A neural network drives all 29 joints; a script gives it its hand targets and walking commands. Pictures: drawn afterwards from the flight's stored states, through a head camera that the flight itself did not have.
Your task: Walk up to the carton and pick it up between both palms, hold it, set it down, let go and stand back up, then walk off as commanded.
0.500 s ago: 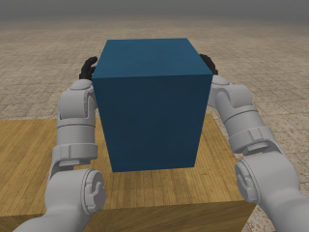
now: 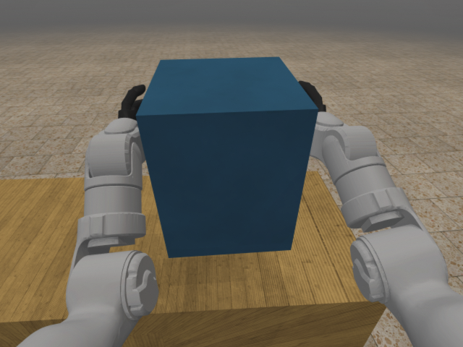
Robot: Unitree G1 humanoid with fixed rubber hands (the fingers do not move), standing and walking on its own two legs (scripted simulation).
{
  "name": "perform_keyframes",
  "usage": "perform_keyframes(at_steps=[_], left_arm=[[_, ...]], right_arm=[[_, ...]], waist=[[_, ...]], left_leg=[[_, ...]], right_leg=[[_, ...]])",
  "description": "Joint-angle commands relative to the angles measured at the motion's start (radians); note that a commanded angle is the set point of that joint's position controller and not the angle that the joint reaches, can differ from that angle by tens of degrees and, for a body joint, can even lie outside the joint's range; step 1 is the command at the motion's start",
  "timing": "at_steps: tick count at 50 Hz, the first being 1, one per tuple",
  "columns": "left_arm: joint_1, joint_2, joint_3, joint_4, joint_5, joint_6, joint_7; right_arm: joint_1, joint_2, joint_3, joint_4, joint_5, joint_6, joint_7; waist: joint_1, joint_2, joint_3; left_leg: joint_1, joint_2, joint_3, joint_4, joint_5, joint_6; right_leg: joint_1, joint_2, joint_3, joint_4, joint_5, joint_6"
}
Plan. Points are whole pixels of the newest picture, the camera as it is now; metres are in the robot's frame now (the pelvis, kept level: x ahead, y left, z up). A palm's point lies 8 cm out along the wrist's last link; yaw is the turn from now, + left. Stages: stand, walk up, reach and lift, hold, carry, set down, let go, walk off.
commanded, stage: hold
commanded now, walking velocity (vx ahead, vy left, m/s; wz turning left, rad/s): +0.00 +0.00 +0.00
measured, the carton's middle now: (225, 154) +0.36 +0.00 +0.24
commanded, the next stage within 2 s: none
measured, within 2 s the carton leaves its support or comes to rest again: neither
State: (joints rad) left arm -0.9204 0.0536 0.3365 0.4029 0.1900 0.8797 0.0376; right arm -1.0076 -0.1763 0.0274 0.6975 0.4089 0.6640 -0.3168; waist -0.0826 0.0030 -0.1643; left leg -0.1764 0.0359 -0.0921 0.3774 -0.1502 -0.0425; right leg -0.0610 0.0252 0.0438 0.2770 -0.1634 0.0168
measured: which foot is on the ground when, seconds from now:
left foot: down 0.00-1.00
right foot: down 0.00-1.00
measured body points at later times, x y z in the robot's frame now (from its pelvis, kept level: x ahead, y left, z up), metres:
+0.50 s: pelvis +0.00 +0.00 +0.00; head -0.09 +0.01 +0.44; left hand +0.39 +0.14 +0.28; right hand +0.38 -0.15 +0.28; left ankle +0.04 +0.14 -0.75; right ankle +0.00 -0.13 -0.75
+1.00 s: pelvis +0.00 +0.00 +0.00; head -0.09 +0.01 +0.44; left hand +0.39 +0.14 +0.28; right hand +0.38 -0.16 +0.28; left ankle +0.04 +0.14 -0.75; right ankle +0.00 -0.13 -0.75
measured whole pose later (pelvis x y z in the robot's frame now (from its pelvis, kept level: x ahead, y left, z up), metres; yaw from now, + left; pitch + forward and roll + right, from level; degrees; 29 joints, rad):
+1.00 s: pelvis +0.00 +0.00 +0.00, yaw +0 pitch -3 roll -2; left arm -0.91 0.05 0.34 0.39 0.19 0.88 0.04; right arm -0.99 -0.18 0.04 0.68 0.41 0.67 -0.32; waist -0.09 0.01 -0.17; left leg -0.17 0.04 -0.09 0.38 -0.15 -0.04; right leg -0.06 0.03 0.05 0.28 -0.17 0.01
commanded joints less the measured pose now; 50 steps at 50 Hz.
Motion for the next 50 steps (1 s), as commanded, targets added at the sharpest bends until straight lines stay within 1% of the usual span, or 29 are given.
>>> perform_keyframes(at_steps=[1, 2, 4, 8, 10, 11, 14, 16, 17, 18, 19, 21, 22, 23, 25, 28, 29, 30, 32, 33, 34, 37, 38, 39, 40, 42, 46, 48, 50], left_arm=[[-0.781, -0.645, -0.424, -0.172, -0.187, -0.097, -0.146], [-0.775, -0.645, -0.423, -0.175, -0.18, -0.095, -0.145], [-0.791, -0.645, -0.43, -0.194, -0.187, -0.095, -0.139], [-0.807, -0.622, -0.4, -0.18, -0.185, -0.101, -0.145], [-0.823, -0.648, -0.431, -0.188, -0.19, -0.103, -0.136], [-0.806, -0.623, -0.401, -0.151, -0.178, -0.098, -0.14], [-0.743, -0.615, -0.383, -0.132, -0.167, -0.095, -0.148], [-0.761, -0.601, -0.358, -0.109, -0.145, -0.092, -0.162], [-0.774, -0.605, -0.358, -0.118, -0.153, -0.093, -0.163], [-0.805, -0.643, -0.412, -0.169, -0.187, -0.103, -0.159], [-0.786, -0.631, -0.406, -0.161, -0.182, -0.1, -0.155], [-0.785, -0.636, -0.417, -0.166, -0.183, -0.097, -0.142], [-0.776, -0.63, -0.405, -0.174, -0.184, -0.1, -0.141], [-0.764, -0.604, -0.375, -0.136, -0.163, -0.096, -0.142], [-0.808, -0.605, -0.375, -0.134, -0.174, -0.101, -0.147], [-0.809, -0.639, -0.411, -0.156, -0.191, -0.106, -0.151], [-0.78, -0.613, -0.391, -0.166, -0.183, -0.106, -0.153], [-0.802, -0.623, -0.406, -0.153, -0.175, -0.104, -0.143], [-0.78, -0.63, -0.401, -0.135, -0.166, -0.099, -0.147], [-0.78, -0.636, -0.408, -0.12, -0.173, -0.098, -0.147], [-0.775, -0.646, -0.412, -0.162, -0.181, -0.102, -0.15], [-0.774, -0.648, -0.423, -0.2, -0.194, -0.099, -0.144], [-0.783, -0.631, -0.408, -0.149, -0.18, -0.095, -0.143], [-0.795, -0.642, -0.423, -0.173, -0.183, -0.096, -0.14], [-0.79, -0.631, -0.404, -0.178, -0.18, -0.097, -0.142], [-0.772, -0.645, -0.429, -0.226, -0.2, -0.101, -0.142], [-0.773, -0.626, -0.417, -0.176, -0.184, -0.092, -0.139], [-0.792, -0.625, -0.41, -0.168, -0.18, -0.091, -0.144], [-0.786, -0.636, -0.42, -0.181, -0.183, -0.095, -0.142]], right_arm=[[-0.871, 0.662, 0.235, -0.39, 0.176, -0.047, 0.131], [-0.877, 0.646, 0.24, -0.379, 0.186, -0.047, 0.137], [-0.877, 0.653, 0.258, -0.405, 0.193, -0.049, 0.14], [-0.872, 0.688, 0.256, -0.381, 0.176, -0.046, 0.137], [-0.886, 0.671, 0.239, -0.39, 0.174, -0.051, 0.142], [-0.868, 0.668, 0.236, -0.357, 0.163, -0.043, 0.138], [-0.877, 0.677, 0.254, -0.403, 0.168, -0.045, 0.129], [-0.854, 0.681, 0.239, -0.346, 0.159, -0.039, 0.125], [-0.879, 0.682, 0.249, -0.364, 0.17, -0.043, 0.128], [-0.918, 0.681, 0.251, -0.441, 0.175, -0.058, 0.127], [-0.934, 0.685, 0.266, -0.438, 0.19, -0.055, 0.127], [-0.912, 0.666, 0.253, -0.418, 0.18, -0.057, 0.131], [-0.895, 0.675, 0.265, -0.421, 0.179, -0.052, 0.127], [-0.89, 0.673, 0.257, -0.369, 0.17, -0.044, 0.133], [-0.881, 0.687, 0.242, -0.352, 0.162, -0.045, 0.137], [-0.889, 0.691, 0.237, -0.388, 0.175, -0.05, 0.127], [-0.904, 0.715, 0.28, -0.438, 0.191, -0.052, 0.12], [-0.911, 0.673, 0.241, -0.392, 0.178, -0.052, 0.127], [-0.888, 0.667, 0.229, -0.355, 0.166, -0.048, 0.13], [-0.87, 0.65, 0.208, -0.345, 0.154, -0.046, 0.134], [-0.857, 0.677, 0.244, -0.373, 0.171, -0.048, 0.132], [-0.869, 0.657, 0.252, -0.417, 0.19, -0.049, 0.13], [-0.869, 0.64, 0.229, -0.355, 0.171, -0.04, 0.133], [-0.873, 0.65, 0.229, -0.353, 0.171, -0.048, 0.14], [-0.871, 0.663, 0.24, -0.375, 0.175, -0.046, 0.139], [-0.868, 0.684, 0.279, -0.449, 0.197, -0.05, 0.132], [-0.9, 0.667, 0.251, -0.415, 0.172, -0.052, 0.136], [-0.86, 0.666, 0.241, -0.374, 0.176, -0.045, 0.132], [-0.885, 0.686, 0.253, -0.393, 0.175, -0.048, 0.133]], waist=[[-0.027, 0.052, -0.415], [-0.013, 0.071, -0.404], [-0.012, 0.057, -0.416], [0.002, 0.023, -0.409], [-0.017, 0.062, -0.407], [-0.009, 0.049, -0.368], [-0.004, 0.003, -0.369], [-0.003, 0.012, -0.328], [0.005, 0.01, -0.362], [-0.016, 0.029, -0.442], [0.006, 0.035, -0.445], [0.0, 0.054, -0.426], [-0.007, 0.018, -0.418], [0.014, 0.016, -0.37], [0.002, 0.002, -0.361], [-0.021, 0.034, -0.405], [0.012, 0.001, -0.434], [-0.009, 0.049, -0.413], [-0.003, 0.046, -0.383], [-0.026, 0.057, -0.367], [-0.02, 0.035, -0.412], [-0.023, 0.058, -0.442], [-0.019, 0.059, -0.37], [-0.021, 0.073, -0.401], [-0.008, 0.044, -0.382], [-0.009, 0.039, -0.447], [-0.001, 0.037, -0.404], [-0.015, 0.052, -0.391], [-0.006, 0.039, -0.403]], left_leg=[[0.207, -0.071, 0.057, -0.008, 0.227, -0.037], [0.21, -0.065, 0.06, -0.009, 0.227, -0.04], [0.226, -0.065, 0.058, 0.001, 0.264, -0.041], [0.188, -0.074, 0.073, -0.015, 0.187, -0.024], [0.194, -0.072, 0.061, -0.015, 0.195, -0.035], [0.179, -0.076, 0.069, -0.017, 0.167, -0.028], [0.188, -0.076, 0.068, -0.012, 0.205, -0.015], [0.168, -0.078, 0.07, -0.021, 0.186, -0.015], [0.183, -0.079, 0.07, -0.02, 0.188, -0.009], [0.206, -0.08, 0.065, -0.01, 0.221, -0.026], [0.208, -0.079, 0.069, 0.0, 0.233, -0.019], [0.208, -0.075, 0.061, 0.002, 0.234, -0.028], [0.208, -0.074, 0.059, 0.003, 0.248, -0.019], [0.188, -0.073, 0.064, -0.015, 0.186, -0.01], [0.172, -0.078, 0.071, -0.029, 0.132, -0.007], [0.201, -0.078, 0.06, -0.005, 0.218, -0.024], [0.203, -0.087, 0.071, 0.007, 0.236, -0.005], [0.204, -0.081, 0.064, -0.005, 0.222, -0.02], [0.183, -0.067, 0.062, -0.02, 0.173, -0.026], [0.184, -0.066, 0.062, -0.026, 0.162, -0.037], [0.209, -0.067, 0.06, -0.018, 0.207, -0.032], [0.226, -0.07, 0.058, 0.003, 0.27, -0.041], [0.19, -0.069, 0.061, -0.009, 0.203, -0.04], [0.197, -0.064, 0.056, -0.013, 0.201, -0.039], [0.181, -0.073, 0.065, -0.015, 0.21, -0.033], [0.224, -0.076, 0.065, 0.005, 0.273, -0.03], [0.19, -0.072, 0.066, -0.009, 0.203, -0.024], [0.201, -0.072, 0.064, -0.011, 0.186, -0.027], [0.198, -0.075, 0.063, -0.011, 0.216, -0.022]], right_leg=[[0.029, 0.068, -0.037, -0.028, 0.18, 0.036], [0.013, 0.074, -0.034, -0.029, 0.159, 0.032], [0.025, 0.075, -0.037, -0.02, 0.193, 0.031], [0.032, 0.065, -0.034, -0.028, 0.143, 0.04], [0.01, 0.068, -0.037, -0.028, 0.143, 0.03], [0.013, 0.063, -0.032, -0.031, 0.126, 0.038], [0.025, 0.061, -0.032, -0.034, 0.177, 0.045], [0.025, 0.058, -0.031, -0.034, 0.154, 0.043], [0.026, 0.061, -0.03, -0.034, 0.145, 0.045], [0.039, 0.064, -0.035, -0.027, 0.18, 0.042], [0.03, 0.067, -0.033, -0.028, 0.182, 0.044], [0.012, 0.071, -0.034, -0.029, 0.173, 0.036], [0.029, 0.071, -0.036, -0.025, 0.2, 0.039], [0.011, 0.071, -0.036, -0.035, 0.128, 0.039], [-0.008, 0.062, -0.038, -0.036, 0.097, 0.044], [0.015, 0.062, -0.034, -0.029, 0.188, 0.042], [0.04, 0.064, -0.029, -0.028, 0.202, 0.052], [0.005, 0.065, -0.035, -0.033, 0.166, 0.039], [0.008, 0.069, -0.035, -0.031, 0.119, 0.029], [0.001, 0.067, -0.035, -0.034, 0.117, 0.025], [0.035, 0.068, -0.037, -0.027, 0.17, 0.033], [0.041, 0.074, -0.039, -0.02, 0.212, 0.036], [0.014, 0.072, -0.035, -0.03, 0.143, 0.032], [0.007, 0.071, -0.039, -0.025, 0.142, 0.029], [0.031, 0.07, -0.037, -0.027, 0.149, 0.037], [0.058, 0.072, -0.038, -0.018, 0.23, 0.045], [0.019, 0.072, -0.038, -0.026, 0.154, 0.036], [0.017, 0.062, -0.029, -0.032, 0.147, 0.034], [0.022, 0.067, -0.034, -0.031, 0.174, 0.036]])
